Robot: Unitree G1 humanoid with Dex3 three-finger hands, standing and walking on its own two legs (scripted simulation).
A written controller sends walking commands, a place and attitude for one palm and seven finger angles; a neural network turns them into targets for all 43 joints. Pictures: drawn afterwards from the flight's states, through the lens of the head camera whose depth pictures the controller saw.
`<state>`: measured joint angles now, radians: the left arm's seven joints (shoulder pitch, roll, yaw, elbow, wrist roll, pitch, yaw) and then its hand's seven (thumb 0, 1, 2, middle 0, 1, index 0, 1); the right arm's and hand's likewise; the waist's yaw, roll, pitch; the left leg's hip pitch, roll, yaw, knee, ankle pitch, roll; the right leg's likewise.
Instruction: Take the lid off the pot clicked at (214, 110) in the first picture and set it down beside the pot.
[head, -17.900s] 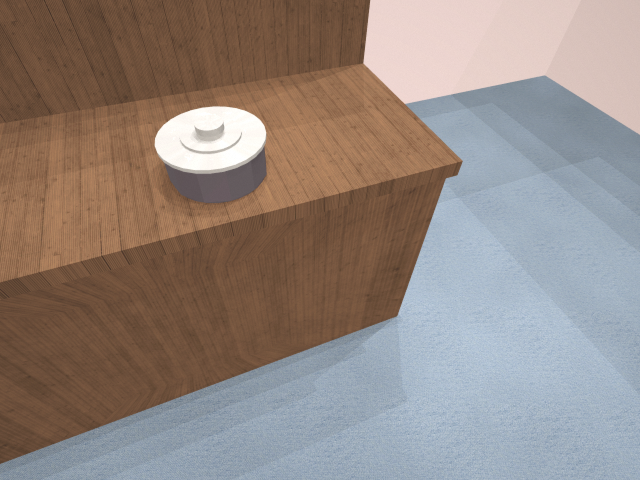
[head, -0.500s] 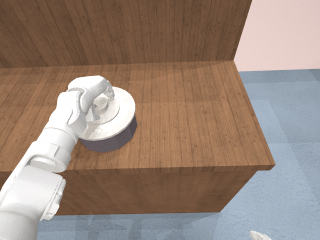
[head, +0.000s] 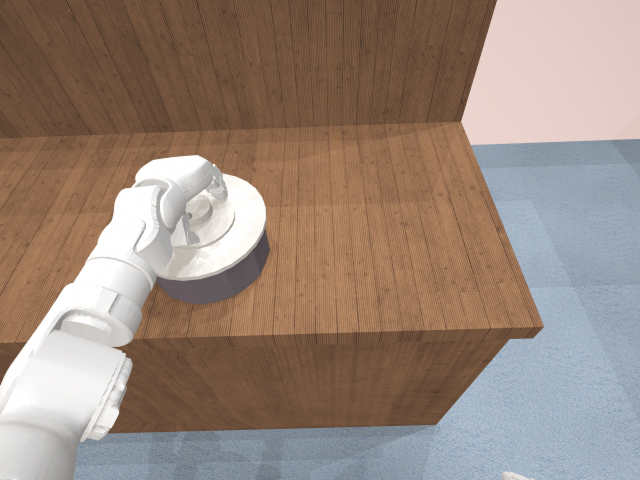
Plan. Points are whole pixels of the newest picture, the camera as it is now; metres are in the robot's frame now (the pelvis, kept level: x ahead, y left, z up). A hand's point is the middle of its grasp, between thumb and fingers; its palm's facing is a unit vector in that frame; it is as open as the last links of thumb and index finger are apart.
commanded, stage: close the fingers and squeeze the knob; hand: left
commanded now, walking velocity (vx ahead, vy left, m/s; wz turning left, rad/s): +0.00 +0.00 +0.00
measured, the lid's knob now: (193, 209) +0.48 +0.19 +0.06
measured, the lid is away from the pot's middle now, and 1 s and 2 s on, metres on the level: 0.00 0.00 0.01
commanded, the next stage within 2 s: lift the lid straight up in 1.36 s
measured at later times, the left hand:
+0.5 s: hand (183, 213) +0.44 +0.18 +0.09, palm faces -0.35 -0.07 -0.93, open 8.6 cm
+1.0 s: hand (184, 214) +0.44 +0.18 +0.09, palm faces -0.35 -0.06 -0.93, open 8.2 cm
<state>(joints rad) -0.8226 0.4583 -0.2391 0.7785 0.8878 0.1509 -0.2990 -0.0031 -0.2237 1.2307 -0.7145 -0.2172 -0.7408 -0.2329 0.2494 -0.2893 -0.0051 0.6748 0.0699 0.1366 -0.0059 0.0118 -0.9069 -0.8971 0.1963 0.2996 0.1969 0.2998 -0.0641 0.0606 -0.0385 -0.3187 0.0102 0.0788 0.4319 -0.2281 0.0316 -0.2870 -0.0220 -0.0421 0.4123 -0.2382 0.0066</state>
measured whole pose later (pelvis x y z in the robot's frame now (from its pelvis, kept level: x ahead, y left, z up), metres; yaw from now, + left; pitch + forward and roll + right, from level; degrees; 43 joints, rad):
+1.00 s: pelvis +0.00 +0.01 +0.00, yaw +0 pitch +7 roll -1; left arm -0.82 0.45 -0.25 0.76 0.90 0.18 -0.29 0.00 0.17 0.84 -0.56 -0.94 -0.59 -0.97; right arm 0.25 -0.28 -0.01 0.67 0.07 0.13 0.00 0.01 -0.91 -0.90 0.20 0.30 0.20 0.30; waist -0.06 0.06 -0.05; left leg -0.33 0.01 0.08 0.44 -0.23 0.04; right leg -0.29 -0.03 -0.04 0.41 -0.24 0.01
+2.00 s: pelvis +0.00 +0.00 +0.00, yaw +0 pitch +6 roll +0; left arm -0.90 0.45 -0.25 0.80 0.90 0.19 -0.32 0.00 0.17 0.80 -0.58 -0.95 -0.62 -0.97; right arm 0.24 -0.28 0.01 0.69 0.06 0.08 -0.02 0.01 -0.91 -0.90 0.20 0.30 0.20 0.30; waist -0.07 0.06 -0.03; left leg -0.30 0.00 0.08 0.41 -0.21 0.04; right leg -0.27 -0.02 -0.04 0.38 -0.22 0.01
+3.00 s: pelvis -0.01 +0.01 +0.00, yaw +0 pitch +4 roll +0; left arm -1.08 0.51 -0.25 0.80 0.91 0.23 -0.48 0.01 0.16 0.80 -0.59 -0.95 -0.63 -0.98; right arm 0.25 -0.29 0.02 0.69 0.06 0.04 -0.04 0.01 -0.91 -0.90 0.20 0.30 0.20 0.30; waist -0.07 0.06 -0.02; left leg -0.25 0.00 0.07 0.36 -0.18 0.04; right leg -0.21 -0.03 -0.04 0.34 -0.19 0.01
